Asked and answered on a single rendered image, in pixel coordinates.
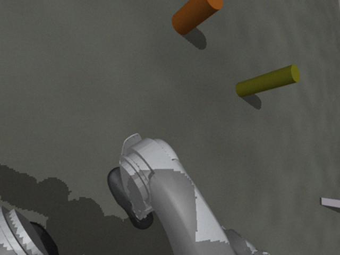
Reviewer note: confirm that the left robot foot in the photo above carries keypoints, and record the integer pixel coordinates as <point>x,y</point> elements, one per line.
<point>46,239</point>

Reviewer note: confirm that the right robot foot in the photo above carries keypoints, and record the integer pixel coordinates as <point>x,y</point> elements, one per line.
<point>116,187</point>

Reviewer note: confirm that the right robot hand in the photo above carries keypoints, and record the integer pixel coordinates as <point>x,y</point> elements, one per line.
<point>240,244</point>

